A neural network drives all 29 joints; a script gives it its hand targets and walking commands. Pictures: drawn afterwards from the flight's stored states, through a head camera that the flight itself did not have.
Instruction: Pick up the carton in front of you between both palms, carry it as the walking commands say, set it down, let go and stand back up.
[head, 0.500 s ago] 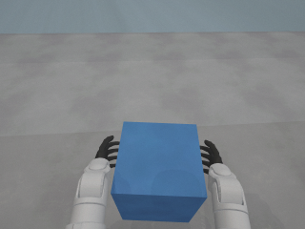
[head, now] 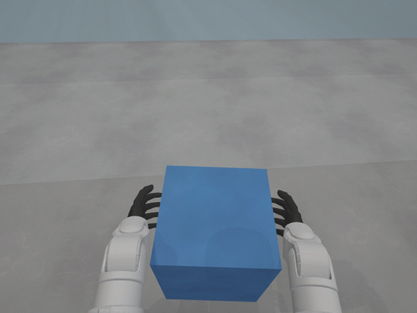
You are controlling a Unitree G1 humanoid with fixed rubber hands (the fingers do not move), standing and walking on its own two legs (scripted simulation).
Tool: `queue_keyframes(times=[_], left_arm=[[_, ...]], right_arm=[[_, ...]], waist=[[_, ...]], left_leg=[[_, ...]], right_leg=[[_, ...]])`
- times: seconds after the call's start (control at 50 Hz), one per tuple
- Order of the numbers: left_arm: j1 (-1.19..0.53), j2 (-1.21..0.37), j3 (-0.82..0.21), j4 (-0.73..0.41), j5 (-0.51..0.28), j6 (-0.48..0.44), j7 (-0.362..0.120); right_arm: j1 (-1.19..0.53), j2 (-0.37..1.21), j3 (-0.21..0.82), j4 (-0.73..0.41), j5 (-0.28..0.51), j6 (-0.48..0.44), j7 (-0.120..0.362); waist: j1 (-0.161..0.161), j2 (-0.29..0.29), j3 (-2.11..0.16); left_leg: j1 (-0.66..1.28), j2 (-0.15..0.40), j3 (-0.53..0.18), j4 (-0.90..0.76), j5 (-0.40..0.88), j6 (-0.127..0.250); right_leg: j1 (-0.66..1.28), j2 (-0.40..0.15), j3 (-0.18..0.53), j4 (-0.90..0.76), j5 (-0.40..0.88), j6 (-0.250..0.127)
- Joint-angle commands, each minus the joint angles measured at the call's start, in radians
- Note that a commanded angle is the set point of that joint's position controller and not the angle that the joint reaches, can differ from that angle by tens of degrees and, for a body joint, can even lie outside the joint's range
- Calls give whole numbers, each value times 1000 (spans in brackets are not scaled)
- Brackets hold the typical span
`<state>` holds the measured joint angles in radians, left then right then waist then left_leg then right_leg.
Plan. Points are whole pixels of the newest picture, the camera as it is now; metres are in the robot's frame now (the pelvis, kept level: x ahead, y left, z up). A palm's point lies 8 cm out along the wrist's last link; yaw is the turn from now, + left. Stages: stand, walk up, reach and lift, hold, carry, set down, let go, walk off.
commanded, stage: hold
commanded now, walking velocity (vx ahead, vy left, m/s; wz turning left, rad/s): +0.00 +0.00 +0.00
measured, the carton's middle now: (213, 237) +0.31 +0.01 -0.05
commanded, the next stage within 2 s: set down in 0.94 s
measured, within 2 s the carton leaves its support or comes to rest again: neither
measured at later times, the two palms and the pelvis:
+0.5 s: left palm (144, 208) +0.31 +0.15 +0.05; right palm (301, 246) +0.25 -0.14 +0.05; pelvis -0.01 +0.06 +0.01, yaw -13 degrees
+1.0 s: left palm (148, 200) +0.33 +0.14 +0.05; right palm (301, 240) +0.26 -0.15 +0.05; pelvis +0.01 +0.07 +0.01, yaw -14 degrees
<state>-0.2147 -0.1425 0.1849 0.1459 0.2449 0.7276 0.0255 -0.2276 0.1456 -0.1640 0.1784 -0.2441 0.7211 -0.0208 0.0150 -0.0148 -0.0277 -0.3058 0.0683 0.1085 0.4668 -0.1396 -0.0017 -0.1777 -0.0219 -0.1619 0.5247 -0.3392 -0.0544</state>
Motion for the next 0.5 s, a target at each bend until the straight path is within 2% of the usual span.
queue_keyframes(times=[0.0, 0.02, 0.06, 0.12, 0.18, 0.24, 0.36, 0.48], left_arm=[[-395, -875, -546, -107, -247, -53, -240], [-407, -854, -557, -106, -254, -61, -245], [-443, -872, -568, -91, -257, -69, -250], [-449, -879, -558, -51, -242, -71, -258], [-443, -901, -509, 23, -208, -69, -256], [-455, -927, -475, 82, -188, -65, -259], [-529, -974, -472, 125, -191, -52, -278], [-588, -993, -487, 134, -209, -42, -297]], right_arm=[[-341, 879, 479, -47, 191, -73, 202], [-327, 866, 452, -41, 179, -82, 190], [-377, 879, 460, -24, 179, -90, 193], [-436, 904, 497, -16, 204, -84, 211], [-514, 930, 526, -5, 235, -71, 240], [-552, 941, 520, 36, 245, -63, 264], [-578, 955, 458, 111, 224, -63, 289], [-589, 962, 396, 152, 192, -71, 298]], waist=[[-40, -51, -248], [-57, -54, -256], [-47, -19, -228], [-18, -28, -213], [17, -43, -178], [30, -36, -154], [6, 11, -148], [-23, 41, -164]], left_leg=[[306, -170, -180, -34, 341, 31], [323, -169, -183, -43, 343, 24], [288, -181, -175, -66, 257, 9], [248, -192, -161, -86, 171, 0], [257, -195, -156, -101, 89, 13], [279, -188, -154, -111, 45, 16], [361, -165, -151, -129, 7, 2], [410, -136, -168, -146, -32, -18]], right_leg=[[134, 41, 301, -147, 731, 40], [158, 46, 295, -172, 656, 41], [191, 57, 288, -181, 580, 46], [219, 65, 275, -198, 477, 65], [156, 68, 267, -210, 364, 78], [102, 73, 260, -220, 280, 80], [6, 95, 246, -235, 153, 56], [-38, 110, 234, -232, 91, 30]])
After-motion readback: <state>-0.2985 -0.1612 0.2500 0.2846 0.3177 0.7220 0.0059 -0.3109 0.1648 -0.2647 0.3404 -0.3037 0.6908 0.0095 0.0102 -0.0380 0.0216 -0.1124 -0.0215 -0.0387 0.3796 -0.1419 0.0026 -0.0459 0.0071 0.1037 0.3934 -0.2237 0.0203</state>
